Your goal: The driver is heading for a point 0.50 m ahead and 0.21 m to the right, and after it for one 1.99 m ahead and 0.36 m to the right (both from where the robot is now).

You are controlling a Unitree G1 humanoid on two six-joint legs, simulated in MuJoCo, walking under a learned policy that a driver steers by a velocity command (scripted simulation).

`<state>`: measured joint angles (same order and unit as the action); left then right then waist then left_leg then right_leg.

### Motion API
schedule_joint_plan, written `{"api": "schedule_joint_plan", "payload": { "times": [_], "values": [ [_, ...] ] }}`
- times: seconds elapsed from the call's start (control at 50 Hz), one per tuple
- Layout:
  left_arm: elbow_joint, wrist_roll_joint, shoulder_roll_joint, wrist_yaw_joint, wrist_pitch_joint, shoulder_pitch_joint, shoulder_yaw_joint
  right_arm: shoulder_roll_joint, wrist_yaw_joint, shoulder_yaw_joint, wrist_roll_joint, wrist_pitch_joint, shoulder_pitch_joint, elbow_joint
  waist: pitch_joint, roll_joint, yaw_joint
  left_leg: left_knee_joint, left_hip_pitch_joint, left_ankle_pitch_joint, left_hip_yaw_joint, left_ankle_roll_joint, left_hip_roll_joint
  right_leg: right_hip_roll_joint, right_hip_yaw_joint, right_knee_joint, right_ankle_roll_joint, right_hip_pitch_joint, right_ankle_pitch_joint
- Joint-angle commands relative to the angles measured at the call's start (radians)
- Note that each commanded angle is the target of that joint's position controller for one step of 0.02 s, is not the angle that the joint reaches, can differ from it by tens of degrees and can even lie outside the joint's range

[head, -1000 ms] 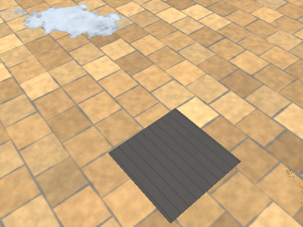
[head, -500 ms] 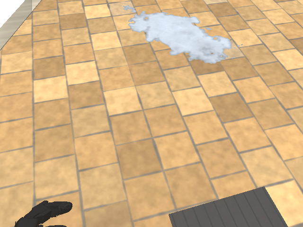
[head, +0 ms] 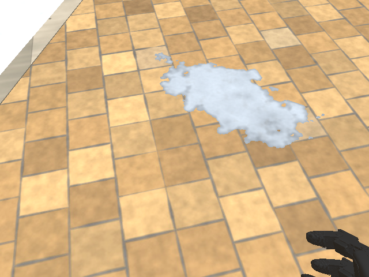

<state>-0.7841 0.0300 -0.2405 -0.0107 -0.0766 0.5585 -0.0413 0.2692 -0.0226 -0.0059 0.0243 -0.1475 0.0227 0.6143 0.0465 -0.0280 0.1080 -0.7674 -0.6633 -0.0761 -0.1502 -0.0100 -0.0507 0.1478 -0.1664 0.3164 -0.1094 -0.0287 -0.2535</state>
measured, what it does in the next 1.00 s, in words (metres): walks ahead, turning right: left foot, then right foot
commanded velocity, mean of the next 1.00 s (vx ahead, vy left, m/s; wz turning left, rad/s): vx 1.00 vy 0.00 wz -0.48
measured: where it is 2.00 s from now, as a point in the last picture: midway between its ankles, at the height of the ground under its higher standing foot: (310, 77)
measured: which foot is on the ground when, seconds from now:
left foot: up 0.00-0.14, down 0.16-0.58, up 0.60-1.00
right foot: down 0.00-0.16, up 0.18-0.58, down 0.60-1.00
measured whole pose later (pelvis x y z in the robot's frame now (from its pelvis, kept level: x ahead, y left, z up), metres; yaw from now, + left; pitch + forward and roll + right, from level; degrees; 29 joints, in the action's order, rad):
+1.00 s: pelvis +0.82 -0.26 -0.02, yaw -29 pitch -1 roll -2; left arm -0.79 -0.02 -0.26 0.00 -0.12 0.40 -0.03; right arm 0.29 -0.05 0.03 -0.04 -0.07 0.17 0.75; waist 0.04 -0.03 0.06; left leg -0.72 -0.80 0.25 0.01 0.05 -0.09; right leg 0.10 0.20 0.18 -0.06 0.23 -0.40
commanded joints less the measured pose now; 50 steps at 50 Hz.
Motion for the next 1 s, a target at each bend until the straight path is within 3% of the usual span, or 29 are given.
{"api": "schedule_joint_plan", "payload": {
  "times": [0.02, 0.1, 0.12, 0.14, 0.16, 0.18, 0.2, 0.22, 0.24, 0.26, 0.28, 0.3, 0.34, 0.42, 0.48, 0.54, 0.58, 0.6, 0.62, 0.64, 0.66, 0.68, 0.7, 0.74, 0.78, 0.8, 0.9, 0.96, 1.0],
  "values": [
    [0.083, 0.015, -0.184, 0.018, -0.02, -0.1, -0.053, 0.055, -0.003, 0.02, -0.006, -0.019, -0.125, -0.102, 0.075, 0.083, -0.037, 0.185, 0.343, 0.276, 0.079, -0.033, 0.082, -0.182, -0.224, -0.192, -0.105, -0.427, 0.041],
    [0.044, 0.027, -0.159, 0.026, -0.003, -0.054, -0.054, 0.125, 0.013, 0.06, -0.047, -0.019, -0.151, -0.122, 0.042, 0.122, -0.045, 0.314, 0.374, 0.178, 0.032, -0.028, 0.084, -0.207, -0.283, -0.051, -0.052, -0.188, 0.162],
    [0.042, 0.022, -0.169, 0.026, 0.006, -0.06, -0.058, 0.156, 0.018, 0.08, -0.05, -0.023, -0.092, -0.115, -0.002, 0.135, -0.083, 0.317, 0.433, 0.104, 0.046, -0.013, 0.096, -0.202, -0.281, 0.051, -0.034, -0.134, 0.351],
    [0.05, 0.006, -0.192, 0.022, 0.015, -0.088, -0.063, 0.188, 0.025, 0.101, -0.057, -0.024, 0.041, -0.099, -0.104, 0.146, -0.17, 0.298, 0.574, 0.052, 0.055, 0.013, 0.076, -0.179, -0.248, 0.232, -0.002, -0.119, 0.514],
    [0.088, -0.029, -0.166, 0.016, 0.022, -0.144, -0.051, 0.213, 0.038, 0.114, -0.062, -0.011, 0.295, -0.062, -0.292, 0.144, -0.293, 0.191, 0.886, -0.072, -0.016, 0.06, -0.038, -0.163, -0.215, 0.521, 0.024, -0.256, 0.477],
    [0.11, -0.015, 0.005, 0.015, 0.011, 0.028, -0.004, 0.296, 0.038, 0.129, -0.029, 0.003, 0.438, -0.028, -0.505, -0.243, -0.216, 0.246, 1.291, -0.339, -0.493, 0.216, -0.329, -0.035, -0.099, 0.925, 0.066, -0.596, -0.187],
    [0.132, 0.046, -0.034, 0.021, 0.008, 0.046, 0.018, 0.27, 0.015, 0.127, -0.039, 0.008, 0.451, 0.003, -0.565, -0.446, -0.209, 0.416, 1.309, -0.718, -0.846, 0.27, -0.421, -0.115, -0.045, 1.129, 0.07, -0.772, -0.271],
    [0.123, 0.05, -0.118, 0.031, 0.013, -0.085, -0.002, 0.169, 0.022, 0.112, -0.039, 0.02, 0.386, -0.018, -0.359, -0.283, -0.251, 0.461, 1.163, -0.734, -0.693, 0.219, -0.343, -0.168, -0.004, 1.156, 0.069, -0.855, -0.181],
    [0.14, 0.025, -0.153, 0.03, 0.015, -0.196, -0.011, 0.138, 0.028, 0.103, -0.031, 0.03, 0.341, 0.0, -0.21, -0.118, -0.252, 0.458, 1.008, -0.522, -0.499, 0.181, -0.301, -0.201, 0.036, 1.125, 0.07, -0.859, -0.117],
    [0.161, -0.001, -0.146, 0.024, 0.015, -0.278, -0.013, 0.126, 0.028, 0.098, -0.014, 0.036, 0.317, 0.021, -0.11, -0.011, -0.233, 0.47, 0.854, -0.309, -0.362, 0.171, -0.267, -0.236, 0.051, 1.082, 0.068, -0.823, -0.09],
    [0.178, -0.005, -0.125, 0.013, 0.022, -0.308, -0.017, 0.102, 0.029, 0.09, 0.003, 0.036, 0.289, 0.039, -0.052, -0.011, -0.196, 0.494, 0.742, -0.205, -0.26, 0.166, -0.232, -0.269, 0.047, 1.042, 0.063, -0.781, -0.07],
    [0.193, 0.009, -0.097, 0.005, 0.033, -0.306, -0.013, 0.08, 0.027, 0.084, 0.003, 0.034, 0.267, 0.056, -0.024, -0.048, -0.165, 0.514, 0.675, -0.156, -0.192, 0.164, -0.221, -0.296, 0.047, 1.022, 0.06, -0.757, -0.073],
    [0.227, 0.024, -0.048, -0.004, 0.058, -0.316, 0.0, 0.059, 0.019, 0.081, -0.024, 0.029, 0.234, 0.084, 0.012, -0.068, -0.123, 0.557, 0.598, -0.094, -0.09, 0.169, -0.231, -0.339, 0.054, 1.001, 0.057, -0.781, -0.087],
    [0.262, 0.004, -0.078, -0.027, 0.054, -0.38, 0.009, 0.139, 0.028, 0.099, -0.026, 0.019, 0.139, 0.088, 0.086, -0.013, -0.078, 0.65, 0.482, 0.048, 0.161, 0.142, -0.188, -0.342, 0.09, 0.799, 0.083, -0.752, 0.17],
    [0.282, -0.004, -0.095, -0.052, 0.039, -0.505, 0.008, 0.201, 0.031, 0.109, -0.026, 0.017, 0.213, 0.116, 0.112, 0.075, -0.132, 0.674, 0.534, 0.168, 0.302, 0.098, -0.145, -0.278, 0.203, 0.554, 0.049, -0.648, 0.354],
    [0.297, 0.007, -0.165, -0.067, 0.033, -0.52, -0.021, 0.284, 0.034, 0.122, -0.022, 0.038, 0.284, 0.13, 0.041, -0.022, -0.096, 0.503, 0.689, 0.865, 0.362, 0.064, -0.156, -0.141, 0.334, 0.465, -0.005, -0.488, 0.279],
    [0.248, 0.019, -0.249, -0.063, 0.048, -0.269, -0.068, 0.332, 0.039, 0.133, -0.025, 0.062, 0.259, 0.111, -0.1, -0.1, 0.06, 0.134, 0.671, 1.213, 0.358, 0.069, -0.191, -0.072, 0.351, 0.487, -0.058, -0.195, 0.144],
    [0.174, 0.015, -0.291, -0.045, 0.06, -0.018, -0.1, 0.305, 0.039, 0.121, -0.031, 0.057, 0.232, 0.1, -0.195, -0.039, 0.182, -0.176, 0.453, 1.059, 0.334, 0.058, -0.167, -0.092, 0.249, 0.392, -0.116, 0.186, 0.215],
    [0.119, 0.019, -0.305, -0.021, 0.069, 0.017, -0.088, 0.119, 0.028, 0.065, -0.004, 0.041, 0.303, 0.113, -0.175, 0.252, 0.096, -0.618, 0.155, -0.297, 0.308, 0.031, -0.001, -0.237, -0.001, 0.393, -0.15, 0.387, 0.225],
    [0.186, -0.015, -0.331, -0.024, 0.042, -0.075, -0.073, 0.086, 0.01, 0.031, -0.047, 0.003, 0.476, 0.063, -0.453, 0.403, -0.052, -0.85, -0.068, -0.504, 0.088, 0.044, 0.086, -0.464, -0.607, 0.127, -0.346, 0.58, -0.167],
    [0.186, -0.025, -0.25, -0.026, 0.031, -0.064, -0.072, 0.214, 0.01, 0.058, -0.088, -0.012, 0.335, 0.077, -0.391, 0.168, 0.05, -0.804, -0.109, -0.366, 0.026, 0.068, 0.031, -0.471, -0.648, -0.036, -0.274, 0.469, -0.397],
    [0.172, -0.027, -0.254, -0.026, 0.013, -0.105, -0.066, 0.202, 0.016, 0.054, -0.109, -0.013, 0.233, 0.041, -0.197, 0.067, 0.023, -0.739, -0.13, -0.311, 0.045, 0.077, 0.005, -0.464, -0.564, -0.086, -0.239, 0.276, -0.391],
    [0.167, -0.035, -0.233, -0.029, -0.007, -0.195, -0.057, 0.168, 0.027, 0.045, -0.095, -0.005, 0.206, 0.051, -0.106, -0.063, -0.037, -0.664, -0.079, -0.254, 0.036, 0.076, -0.05, -0.446, -0.463, -0.089, -0.201, 0.09, -0.278],
    [0.16, -0.068, -0.155, -0.03, -0.035, -0.281, -0.032, 0.153, 0.024, 0.049, -0.085, 0.043, 0.288, 0.097, -0.042, -0.006, -0.118, -0.604, 0.043, -0.168, 0.007, 0.066, -0.114, -0.392, -0.258, -0.099, -0.166, -0.147, -0.143],
    [0.126, -0.049, -0.112, -0.033, -0.051, -0.291, -0.022, 0.117, 0.027, 0.051, -0.082, 0.086, 0.309, 0.124, 0.01, 0.033, -0.143, -0.518, 0.052, -0.14, -0.007, 0.047, -0.134, -0.348, -0.075, -0.138, -0.119, -0.241, -0.059],
    [0.112, -0.048, -0.118, -0.029, -0.057, -0.282, -0.025, 0.099, 0.027, 0.048, -0.079, 0.096, 0.279, 0.12, 0.039, 0.037, -0.134, -0.479, 0.011, -0.079, -0.007, 0.038, -0.131, -0.332, 0.003, -0.158, -0.093, -0.247, 0.012],
    [0.081, -0.056, -0.123, 0.004, -0.076, -0.242, -0.025, 0.077, 0.0, 0.042, -0.062, 0.073, 0.107, 0.079, 0.091, 0.02, -0.067, -0.131, -0.031, 0.305, 0.108, 0.022, -0.073, -0.249, 0.299, -0.224, 0.019, -0.18, 0.315],
    [0.059, -0.048, -0.164, 0.019, -0.07, -0.202, -0.03, 0.043, -0.032, 0.032, -0.065, 0.057, 0.051, 0.061, 0.106, 0.028, -0.047, 0.04, -0.007, 0.397, 0.177, 0.052, -0.04, -0.29, 0.364, -0.23, 0.061, -0.057, 0.463],
    [0.047, -0.051, -0.184, 0.031, -0.045, -0.185, -0.033, 0.078, -0.056, 0.045, -0.065, 0.049, 0.021, 0.038, 0.093, 0.054, -0.052, 0.125, 0.012, 0.344, 0.261, 0.085, 0.032, -0.3, 0.393, -0.162, 0.093, 0.085, 0.786]
  ]
}}
Keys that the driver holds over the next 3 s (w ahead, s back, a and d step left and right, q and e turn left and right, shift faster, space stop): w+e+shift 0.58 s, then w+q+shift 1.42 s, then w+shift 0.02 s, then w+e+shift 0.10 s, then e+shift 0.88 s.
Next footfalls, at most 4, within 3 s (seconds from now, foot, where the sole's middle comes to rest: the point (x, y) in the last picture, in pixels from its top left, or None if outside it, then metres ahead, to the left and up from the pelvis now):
0.16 left None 0.38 0.16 -0.78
0.60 right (279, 236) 0.68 -0.24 -0.78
1.10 left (297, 143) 1.14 -0.35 -0.78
1.52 right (344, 97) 1.48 -0.62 -0.78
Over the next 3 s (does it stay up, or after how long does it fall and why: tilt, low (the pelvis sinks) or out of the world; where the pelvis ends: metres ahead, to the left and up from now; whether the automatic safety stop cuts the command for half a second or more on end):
stays up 2.15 -0.12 -0.01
